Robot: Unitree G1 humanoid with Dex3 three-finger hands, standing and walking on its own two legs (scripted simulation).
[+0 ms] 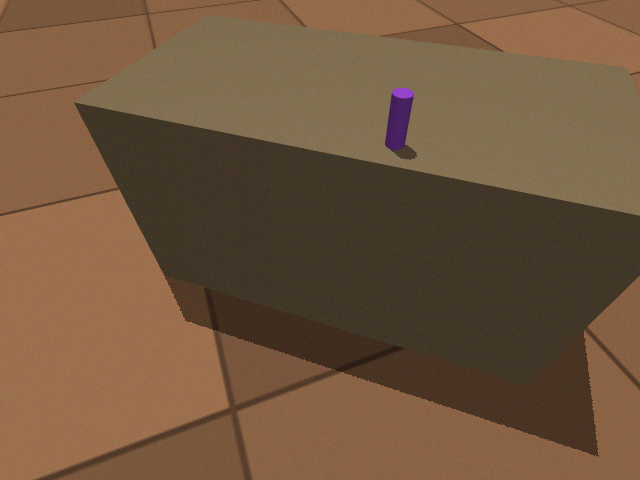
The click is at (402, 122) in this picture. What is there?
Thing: slim round
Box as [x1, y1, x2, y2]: [385, 88, 413, 149]
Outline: 407,88 396,88 392,91 385,139 385,145 391,149 399,149 404,145 413,92
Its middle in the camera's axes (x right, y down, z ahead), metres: +0.16 -0.26 +0.82
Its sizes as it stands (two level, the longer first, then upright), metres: 0.044 0.044 0.122
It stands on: a support 0.75 m high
